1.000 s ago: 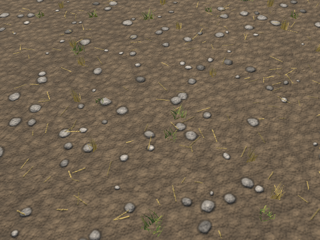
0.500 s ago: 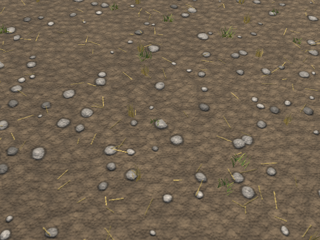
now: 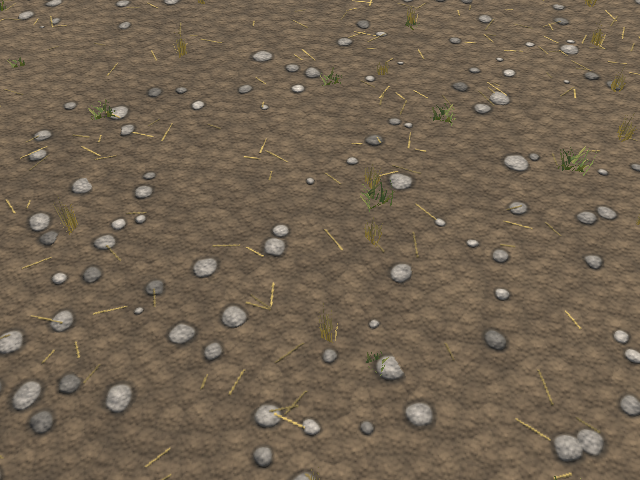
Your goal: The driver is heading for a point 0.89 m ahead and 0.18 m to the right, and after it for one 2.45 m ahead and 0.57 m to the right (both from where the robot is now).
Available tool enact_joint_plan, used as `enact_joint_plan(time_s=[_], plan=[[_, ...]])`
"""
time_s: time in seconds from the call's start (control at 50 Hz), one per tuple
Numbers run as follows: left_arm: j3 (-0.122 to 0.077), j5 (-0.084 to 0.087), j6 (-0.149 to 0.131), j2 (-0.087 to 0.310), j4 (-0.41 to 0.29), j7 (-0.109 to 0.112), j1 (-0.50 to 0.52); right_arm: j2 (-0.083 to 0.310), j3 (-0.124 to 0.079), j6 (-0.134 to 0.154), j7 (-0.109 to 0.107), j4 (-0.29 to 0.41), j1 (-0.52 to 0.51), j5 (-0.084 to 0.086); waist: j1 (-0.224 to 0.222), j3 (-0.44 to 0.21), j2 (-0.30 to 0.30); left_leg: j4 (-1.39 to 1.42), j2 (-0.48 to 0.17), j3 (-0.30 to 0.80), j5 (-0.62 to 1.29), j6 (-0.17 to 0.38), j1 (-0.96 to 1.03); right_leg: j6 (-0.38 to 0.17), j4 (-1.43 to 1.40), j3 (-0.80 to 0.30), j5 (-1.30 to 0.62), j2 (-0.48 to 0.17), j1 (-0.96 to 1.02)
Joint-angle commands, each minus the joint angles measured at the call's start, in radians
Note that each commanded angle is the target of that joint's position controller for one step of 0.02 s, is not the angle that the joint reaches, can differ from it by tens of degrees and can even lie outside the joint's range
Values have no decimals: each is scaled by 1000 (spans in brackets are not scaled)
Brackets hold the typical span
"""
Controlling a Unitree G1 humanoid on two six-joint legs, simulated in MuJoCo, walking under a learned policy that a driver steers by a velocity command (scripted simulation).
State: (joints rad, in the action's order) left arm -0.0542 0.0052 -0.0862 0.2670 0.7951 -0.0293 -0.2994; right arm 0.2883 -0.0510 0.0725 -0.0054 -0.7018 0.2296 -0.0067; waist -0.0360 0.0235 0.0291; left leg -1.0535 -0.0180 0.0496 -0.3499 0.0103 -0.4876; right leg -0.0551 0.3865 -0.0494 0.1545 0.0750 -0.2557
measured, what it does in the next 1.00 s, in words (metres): walks ahead, turning right: left foot, then right foot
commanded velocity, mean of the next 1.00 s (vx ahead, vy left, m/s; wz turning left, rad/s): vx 0.50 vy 0.00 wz -0.41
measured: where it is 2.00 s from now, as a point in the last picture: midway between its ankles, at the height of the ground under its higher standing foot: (456, 255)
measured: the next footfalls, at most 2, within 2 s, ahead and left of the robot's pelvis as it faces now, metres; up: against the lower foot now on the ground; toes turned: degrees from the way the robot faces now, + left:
left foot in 0.26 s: +0.30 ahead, +0.14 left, +0.00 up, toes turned -12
right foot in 0.76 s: +0.49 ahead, -0.21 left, +0.00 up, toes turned -28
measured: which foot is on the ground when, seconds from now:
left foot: up 0.00-0.24, down 0.26-0.76, up 0.78-1.00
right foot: down 0.00-0.26, up 0.28-0.74, down 0.76-1.00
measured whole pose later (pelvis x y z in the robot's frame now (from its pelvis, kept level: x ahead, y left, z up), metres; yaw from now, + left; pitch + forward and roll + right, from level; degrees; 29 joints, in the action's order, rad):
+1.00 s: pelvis +0.49 -0.13 +0.00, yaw -28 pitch +1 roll -1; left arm -0.05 -0.01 -0.07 0.26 0.72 -0.03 -0.28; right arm 0.31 -0.05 0.07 0.00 -0.77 0.20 0.02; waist -0.02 0.04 0.04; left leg -1.05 -0.13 0.04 -0.20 -0.03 -0.66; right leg -0.09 0.33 0.04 0.18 0.09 -0.17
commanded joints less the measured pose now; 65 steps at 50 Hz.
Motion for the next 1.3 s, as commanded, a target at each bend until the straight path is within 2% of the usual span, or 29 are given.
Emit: enact_joint_plan(time_s=[0.02, 0.06, 0.16, 0.2, 0.24, 0.26, 0.28, 0.3, 0.32, 0.34, 0.4, 0.56, 0.66, 0.7, 0.72, 0.74, 0.76, 0.78, 0.8, 0.82, 0.84, 0.86, 0.88, 0.92, 1.0, 1.1, 1.2, 1.26, 1.3], plan=[[-34, 13, -7, 152, -65, 18, 23, 49, -10, 23, 2, 94, -45, -7, 23, -43, -125, 193, -35, 8, 32, -33, -115, -203, -183, -304, -133, -242, 115], [-46, 18, 2, 183, -59, 29, 7, 29, 2, 27, 8, 106, -115, -3, 3, -32, -120, 336, -17, -3, 161, -47, -45, -187, -190, -261, -126, -220, 53], [-49, 27, 27, 185, -37, 39, -76, 61, -6, 41, 20, 131, -228, 16, -31, -22, -122, 525, 30, 19, 337, -56, 86, -144, -140, -291, -55, -216, 33], [-51, 27, 34, 187, -38, 42, -77, 85, -18, 47, 20, 132, -217, 20, -5, -24, -134, 574, 29, 24, 313, -39, 158, -122, -94, -334, -11, -224, 39], [-42, 21, 37, 152, -48, 43, -63, 115, -38, 50, 10, 102, -105, 15, 62, -63, -134, 628, 5, 21, 277, 2, 344, -78, 21, -323, -8, -173, -9], [-23, 10, 32, 98, -67, 39, -43, 164, -54, 51, 0, 87, 27, 1, 129, -157, -68, 623, -124, 134, 218, 57, 540, -40, 240, -257, 45, -119, -100], [-3, 17, 20, 28, -96, 43, -125, 244, -73, 35, -5, 69, 127, -11, 121, -278, 180, 682, -341, 466, 53, 174, 808, 18, 550, -107, 337, 3, -362], [-11, 37, 16, 91, -108, 44, -155, 220, -72, 25, 5, 43, 158, 1, 112, -266, 282, 752, -424, 717, -176, 240, 799, 31, 749, -84, 446, -47, -532], [-28, 40, 21, 153, -99, 44, -101, 145, -53, 27, 6, 50, 115, 8, 120, -147, 165, 775, -377, 620, -211, 214, 703, 36, 830, -104, 358, -94, -573], [-33, 30, 28, 160, -102, 43, -47, 109, -41, 26, 7, 51, 70, 7, 110, -73, 104, 783, -327, 468, -91, 185, 607, 42, 839, -82, 282, -119, -561], [-35, 23, 44, 117, -119, 30, -3, 63, -27, 30, 10, 35, -16, -8, 55, -1, 95, 851, -241, 226, 181, 159, 423, 53, 766, -67, 160, -179, -475], [-8, 16, 48, 58, -193, -6, 168, 144, -55, 34, 1, -29, 8, 5, 82, 23, 29, 908, -219, -73, 421, 160, 404, 68, 416, 0, -157, -182, -426], [-8, 18, 49, 73, -256, -31, 294, 191, -68, 12, -1, -73, 73, 28, 108, 56, 23, 865, -258, -153, 497, 123, 516, 14, 264, 61, -119, -153, -400], [-22, 13, 54, 102, -268, -35, 276, 219, -76, -1, -6, -77, 75, 35, 76, 21, 49, 755, -262, -194, 787, 101, 559, -25, 243, 115, -15, -100, -313], [-38, 10, 58, 129, -259, -33, 213, 235, -80, -9, -10, -76, 75, 38, 34, -27, 63, 640, -254, -217, 955, 89, 563, -49, 237, 145, 30, -59, -211], [-64, 13, 62, 172, -223, -26, 67, 232, -77, -16, -14, -73, 66, 40, -51, -104, 48, 447, -227, -250, 1015, 63, 503, -85, 181, 160, -12, -15, -4], [-99, 17, 72, 241, -177, -8, -113, 200, -62, -13, -20, -61, 82, 23, -130, -197, -14, 168, -190, -254, 807, 22, 284, -132, 168, 44, -37, -60, 309], [-115, 29, 67, 370, -182, 3, -93, 47, -9, 9, -2, 1, 191, -26, -5, -287, -310, -213, -3, -205, -169, -46, -190, -320, 113, -517, 72, -345, 668], [-85, 21, 54, 277, -209, 3, -137, 115, -12, 45, 14, -8, 123, 10, -82, -454, -200, -337, 22, 26, -251, -34, -284, -368, -57, -781, 243, -436, 715], [-65, 7, 42, 214, -185, -2, -110, 172, -30, 57, 21, 6, 27, 56, -101, -297, -134, -331, -31, 28, -153, -13, -352, -301, -80, -613, 176, -407, 609], [-56, 8, 35, 190, -185, -1, -46, 156, -22, 62, 16, 12, 1, 54, -61, -196, -81, -253, -78, 13, -65, -1, -328, -262, -78, -478, 80, -370, 454], [-41, 3, 31, 151, -187, 1, 26, 152, -23, 56, 8, -4, -5, 32, -21, -130, -55, -180, -116, 8, -11, -7, -267, -233, -85, -368, -48, -337, 310], [-30, -12, 25, 123, -192, 2, 66, 154, -27, 43, 9, -17, 24, 26, 17, -106, -83, -143, -141, 18, 28, -9, -185, -221, -112, -293, -141, -308, 206], [-29, -15, 8, 122, -177, 1, 84, 123, -24, 13, 11, -42, 74, 26, 50, -92, -90, -101, -148, 12, 69, -23, -113, -223, -171, -213, -206, -295, 107], [-34, -21, -15, 140, -122, 10, 59, 84, -15, -12, 5, -29, 1, 22, 37, -12, -68, 59, -140, 29, 268, -48, -190, -193, -241, -52, -263, -274, 80], [-34, -17, -17, 156, -79, 22, 30, 52, -3, 3, 30, 2, -126, 29, -22, 39, -66, 350, -85, -8, 518, -23, -155, -128, -280, 86, -222, -259, 131], [-45, -2, 16, 173, -25, 31, -29, 46, 3, 5, 65, 65, -219, 27, -52, 68, -56, 461, -55, -44, 389, 26, -252, -112, -197, 124, -373, -330, 361], [-56, 3, 42, 212, -30, 50, -1, 86, -17, -3, 75, 82, -153, 23, 9, -15, -113, 457, 26, -132, 215, 79, -113, -74, -6, 166, -846, -332, 417], [-51, 4, 54, 212, -41, 66, 21, 176, -67, -10, 59, 34, 100, 25, 154, -160, -93, 522, 81, -121, 257, 147, 273, -18, 362, 214, -895, -280, 272]])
